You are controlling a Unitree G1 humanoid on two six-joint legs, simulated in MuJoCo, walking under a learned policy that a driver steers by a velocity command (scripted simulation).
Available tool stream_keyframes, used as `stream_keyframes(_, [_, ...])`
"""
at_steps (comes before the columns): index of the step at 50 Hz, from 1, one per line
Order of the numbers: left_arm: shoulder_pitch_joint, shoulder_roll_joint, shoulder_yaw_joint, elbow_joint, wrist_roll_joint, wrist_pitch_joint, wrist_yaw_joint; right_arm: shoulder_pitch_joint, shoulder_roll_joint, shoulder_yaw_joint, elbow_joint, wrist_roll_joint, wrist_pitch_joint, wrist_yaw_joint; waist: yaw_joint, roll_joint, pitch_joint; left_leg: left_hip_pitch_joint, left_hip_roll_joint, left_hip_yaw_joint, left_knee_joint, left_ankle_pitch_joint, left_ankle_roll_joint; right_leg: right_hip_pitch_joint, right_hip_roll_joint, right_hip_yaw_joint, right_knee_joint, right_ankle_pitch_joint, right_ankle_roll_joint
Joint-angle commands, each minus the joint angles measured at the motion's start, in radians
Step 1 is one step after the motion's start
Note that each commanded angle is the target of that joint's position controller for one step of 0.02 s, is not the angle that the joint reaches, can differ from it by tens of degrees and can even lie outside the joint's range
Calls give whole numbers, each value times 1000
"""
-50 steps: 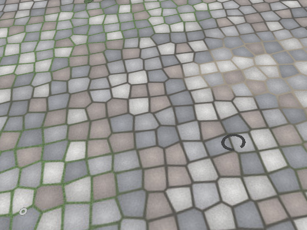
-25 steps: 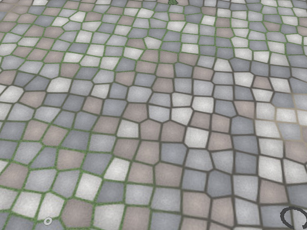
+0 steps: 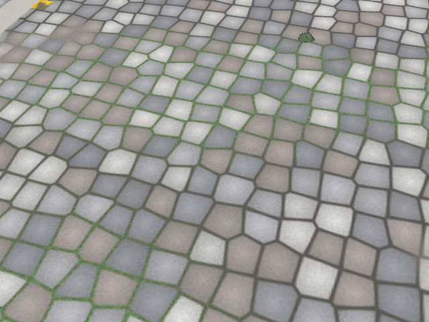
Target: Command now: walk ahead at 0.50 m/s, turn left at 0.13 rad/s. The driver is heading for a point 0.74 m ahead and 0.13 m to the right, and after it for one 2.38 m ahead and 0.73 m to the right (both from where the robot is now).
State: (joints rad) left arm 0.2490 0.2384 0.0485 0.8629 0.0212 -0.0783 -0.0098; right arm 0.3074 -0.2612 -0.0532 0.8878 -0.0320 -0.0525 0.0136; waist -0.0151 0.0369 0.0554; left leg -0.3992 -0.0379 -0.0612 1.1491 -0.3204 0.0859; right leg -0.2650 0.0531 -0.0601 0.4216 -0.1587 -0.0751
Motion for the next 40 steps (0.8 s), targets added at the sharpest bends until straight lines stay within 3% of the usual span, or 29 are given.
stream_keyframes(1, [75, 88, 15, -8, -12, -33, -2, 71, -39, -6, -34, -11, 12, 14, -16, -114, -60, -131, 68, -8, -22, 41, -20, 127, -266, 280, -242, 181, -134])
stream_keyframes(6, [154, 95, 15, 31, -16, -29, -2, -151, -24, 12, -103, -8, 14, 24, 23, -101, 7, -263, 129, 61, -236, 205, -65, 153, -233, 191, -313, 190, -132])
stream_keyframes(9, [200, 104, 15, 52, -17, -28, -1, -255, -3, 27, -131, -1, 9, 27, 51, -108, 16, -221, 119, 97, -405, 287, -74, 168, -218, 143, -304, 255, -115])
stream_keyframes(13, [250, 116, 14, 78, -9, -22, 6, -345, -14, 30, -158, 5, 4, 23, 76, -113, 24, -182, 94, 119, -529, 278, -56, 250, -251, 138, -259, 339, -113])
stream_keyframes(16, [239, 133, 18, 90, -3, -14, 14, -332, -32, 22, -162, 3, -4, 15, 51, -119, 19, -107, 66, 125, -596, 182, -17, 309, -283, 140, -181, 475, -101])
stream_keyframes(17, [226, 140, 19, 91, -3, -11, 16, -275, -42, 15, -144, 0, -9, 10, 23, -119, -8, -23, 39, 133, -629, 150, 0, 316, -279, 129, -107, 594, -89])
stream_keyframes(18, [215, 142, 19, 94, -7, -6, 16, -154, -54, 5, -102, -6, -18, 3, -33, -95, -68, 130, 8, 149, -701, 168, 22, 300, -249, 97, 39, 674, -73])
stream_keyframes(19, [212, 124, 12, 86, -12, -6, 16, 10, -97, -13, -49, -21, -30, -8, -91, -59, -170, 370, 62, 89, -709, 169, 59, 182, -207, 62, 237, 571, -52])
stream_keyframes(20, [228, 51, -10, 36, -30, -8, 12, 162, -193, -36, -35, -45, -36, -21, -124, 91, -313, 645, 345, -257, -740, 49, 136, -82, -122, 0, 571, 175, -17])
stream_keyframes(21, [296, 44, -3, 41, -34, -3, 11, 160, -231, -49, -23, -18, -22, -15, -84, 220, -355, 719, 485, -612, -868, 50, 230, -321, 14, 30, 791, -389, -5])
stream_keyframes(22, [203, 123, 19, 42, -8, 5, 15, 69, -157, -35, -31, 12, -13, -10, -58, 60, -199, 595, 416, -493, -879, -19, 192, -394, -61, 106, 829, -308, -18])
stream_keyframes(23, [153, 100, 16, 29, -11, 0, 6, -19, -99, -19, -47, 15, -17, -6, -30, 32, -97, 452, 375, -351, -917, 27, 162, -380, -93, 115, 793, -217, -20])
stream_keyframes(24, [140, 78, 12, 35, -15, 4, 2, -63, -61, -8, -50, 10, -24, -3, -3, 19, -55, 358, 326, -248, -958, 84, 122, -334, -119, 115, 743, -165, -17])
stream_keyframes(26, [167, 55, 11, 53, 6, 30, -11, -65, -31, 1, -31, 14, -39, -12, 34, 47, -24, 258, 271, -115, -1005, 177, 77, -263, -136, 114, 697, -121, 4])
stream_keyframes(29, [122, 48, 16, 40, 6, 51, -24, -5, -54, -4, 1, 19, -63, -16, 44, 30, -10, 264, 261, -16, -1034, 302, 70, -316, -137, 111, 687, -47, 20])
stream_keyframes(33, [-17, 45, 15, -4, 3, 57, -29, 58, -50, -1, 28, 16, -66, -20, 21, 18, 27, 310, 247, 86, -1049, 392, 54, -433, -139, 101, 585, 85, 36])
stream_keyframes(36, [-112, 28, 4, -38, 3, 53, -34, 82, -50, 3, 42, 17, -65, -26, 5, 18, 41, 340, 233, 160, -1036, 489, 35, -423, -127, 51, 432, 169, 36])
stream_keyframes(40, [-235, 15, -12, -91, 8, 50, -42, 159, -60, 3, 79, 15, -57, -41, -32, 18, 62, 451, 263, 220, -995, 630, 28, -407, -108, -36, 267, 164, 3])
